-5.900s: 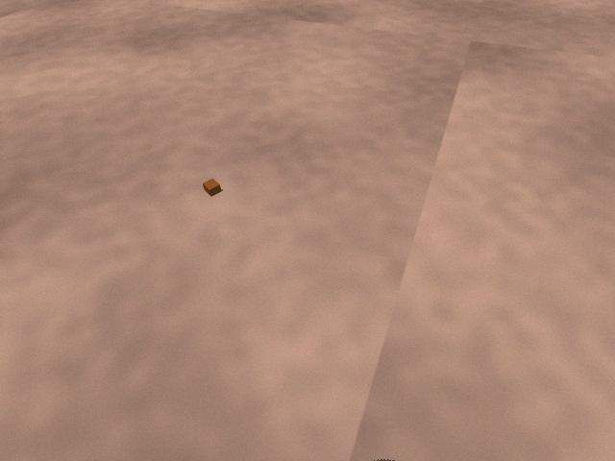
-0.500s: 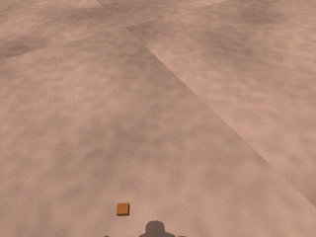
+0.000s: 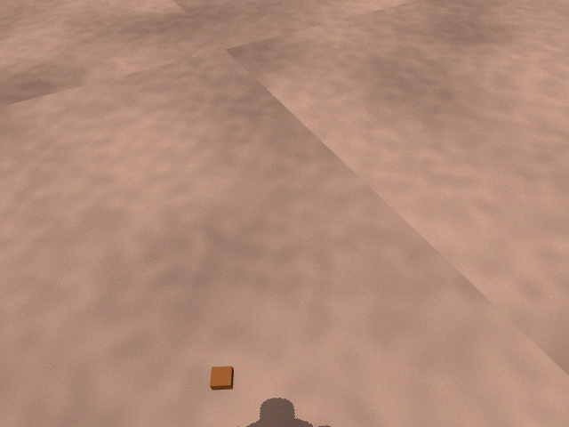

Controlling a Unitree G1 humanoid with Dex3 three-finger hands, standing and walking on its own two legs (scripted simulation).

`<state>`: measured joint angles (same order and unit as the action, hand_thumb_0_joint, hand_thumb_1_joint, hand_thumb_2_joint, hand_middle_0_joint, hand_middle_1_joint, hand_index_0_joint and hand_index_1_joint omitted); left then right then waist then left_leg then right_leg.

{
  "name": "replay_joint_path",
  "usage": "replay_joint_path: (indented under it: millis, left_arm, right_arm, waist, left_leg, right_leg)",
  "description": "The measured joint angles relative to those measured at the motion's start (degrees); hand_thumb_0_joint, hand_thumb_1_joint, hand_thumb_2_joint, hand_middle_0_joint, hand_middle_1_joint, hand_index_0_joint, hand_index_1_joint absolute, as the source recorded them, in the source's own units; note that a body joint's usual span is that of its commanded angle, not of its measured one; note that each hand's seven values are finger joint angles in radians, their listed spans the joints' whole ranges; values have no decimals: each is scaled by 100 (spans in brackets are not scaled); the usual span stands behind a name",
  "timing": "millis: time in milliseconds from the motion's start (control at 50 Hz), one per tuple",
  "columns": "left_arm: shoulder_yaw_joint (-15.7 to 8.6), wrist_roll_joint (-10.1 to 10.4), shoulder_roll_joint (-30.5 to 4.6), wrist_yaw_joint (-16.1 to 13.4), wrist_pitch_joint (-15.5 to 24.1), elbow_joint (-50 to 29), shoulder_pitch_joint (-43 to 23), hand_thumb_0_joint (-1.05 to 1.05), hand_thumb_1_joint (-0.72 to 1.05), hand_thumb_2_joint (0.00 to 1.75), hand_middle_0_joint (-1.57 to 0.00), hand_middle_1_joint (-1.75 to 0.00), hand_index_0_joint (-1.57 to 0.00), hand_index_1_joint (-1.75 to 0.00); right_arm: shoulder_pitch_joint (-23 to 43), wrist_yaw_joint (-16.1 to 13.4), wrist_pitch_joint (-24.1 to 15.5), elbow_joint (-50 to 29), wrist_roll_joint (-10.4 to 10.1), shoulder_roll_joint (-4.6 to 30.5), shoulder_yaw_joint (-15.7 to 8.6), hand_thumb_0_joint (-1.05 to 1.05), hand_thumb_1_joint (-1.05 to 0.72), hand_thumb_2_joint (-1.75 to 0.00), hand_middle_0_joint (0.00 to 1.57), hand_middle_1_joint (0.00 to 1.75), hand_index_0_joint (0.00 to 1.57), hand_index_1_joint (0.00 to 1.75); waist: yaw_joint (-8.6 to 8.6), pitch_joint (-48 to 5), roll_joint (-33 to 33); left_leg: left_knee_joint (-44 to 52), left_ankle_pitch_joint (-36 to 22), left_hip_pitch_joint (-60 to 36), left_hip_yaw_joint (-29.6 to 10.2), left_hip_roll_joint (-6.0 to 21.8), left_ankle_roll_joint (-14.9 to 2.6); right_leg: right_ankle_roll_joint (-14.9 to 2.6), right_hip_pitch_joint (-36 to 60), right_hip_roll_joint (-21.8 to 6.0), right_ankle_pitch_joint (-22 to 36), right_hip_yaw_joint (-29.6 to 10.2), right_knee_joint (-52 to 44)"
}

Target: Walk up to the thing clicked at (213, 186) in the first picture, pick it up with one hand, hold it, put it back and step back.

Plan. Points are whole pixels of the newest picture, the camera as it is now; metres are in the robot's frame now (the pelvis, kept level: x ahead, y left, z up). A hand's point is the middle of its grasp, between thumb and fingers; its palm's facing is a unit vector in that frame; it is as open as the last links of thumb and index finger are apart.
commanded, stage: walk up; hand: left
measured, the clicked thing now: (222, 378) +0.44 +0.25 -0.76
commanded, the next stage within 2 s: stand in 0.34 s
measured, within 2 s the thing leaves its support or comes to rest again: neither
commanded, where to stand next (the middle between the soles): +0.06 -0.01 m, yaw +4 degrees
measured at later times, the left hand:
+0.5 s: hand out of the picture +0.09 +0.25 -0.15, palm faces +0.00 -0.94 -0.33, open 7.4 cm
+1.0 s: hand out of the picture +0.06 +0.26 -0.15, palm faces +0.01 -0.94 -0.35, open 7.4 cm
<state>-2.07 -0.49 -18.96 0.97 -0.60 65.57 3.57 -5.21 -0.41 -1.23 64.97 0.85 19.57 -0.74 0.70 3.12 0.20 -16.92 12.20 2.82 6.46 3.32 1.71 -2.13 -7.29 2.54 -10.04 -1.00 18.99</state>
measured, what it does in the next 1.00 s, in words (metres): stands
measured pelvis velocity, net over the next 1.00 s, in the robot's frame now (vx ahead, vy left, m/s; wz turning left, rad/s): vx -0.01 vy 0.01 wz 0.03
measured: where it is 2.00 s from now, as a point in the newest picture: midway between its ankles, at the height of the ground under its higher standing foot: outside the picture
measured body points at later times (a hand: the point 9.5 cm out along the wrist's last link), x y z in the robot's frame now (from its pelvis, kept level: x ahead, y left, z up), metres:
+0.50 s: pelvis +0.00 +0.00 +0.00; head +0.00 +0.00 +0.45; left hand +0.09 +0.30 -0.13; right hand +0.07 -0.30 -0.14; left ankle -0.03 +0.13 -0.75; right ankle +0.00 -0.09 -0.75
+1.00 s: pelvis -0.01 +0.01 +0.00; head -0.01 +0.00 +0.45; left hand +0.06 +0.31 -0.13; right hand +0.07 -0.29 -0.14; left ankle -0.03 +0.13 -0.75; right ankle +0.00 -0.09 -0.75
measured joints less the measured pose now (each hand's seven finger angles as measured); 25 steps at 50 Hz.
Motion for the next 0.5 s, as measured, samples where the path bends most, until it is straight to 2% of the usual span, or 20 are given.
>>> replay_joint_path:
  millis: [340, 500]
  left_arm:
    - [27, 9, 5, -10, -7, -48, 80, 0, 90, 90, -20, -30, -21, -30]
    - [130, 35, 22, -53, 97, -55, 85, 0, 90, 90, -20, -30, -21, -30]
  right_arm:
    - [-16, 0, 22, -25, -7, 3, -29, 1, -91, -90, 20, 30, 20, 30]
    - [-47, 30, 76, 39, 9, 31, 9, 1, -91, -90, 20, 30, 20, 30]
  waist:
    - [-7, -37, -15]
    - [49, -70, 55]
  left_leg:
    - [25, 3, -86, 44, -26, -26]
    - [77, -47, -96, -50, -56, -41]
  right_leg:
    - [27, 52, -21, -8, -45, 17]
    - [47, 133, -57, 42, 44, -102]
